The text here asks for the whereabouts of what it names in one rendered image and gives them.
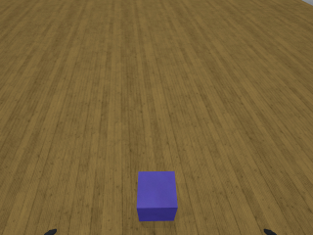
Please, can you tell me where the carton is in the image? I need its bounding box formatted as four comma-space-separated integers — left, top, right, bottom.
136, 171, 178, 221

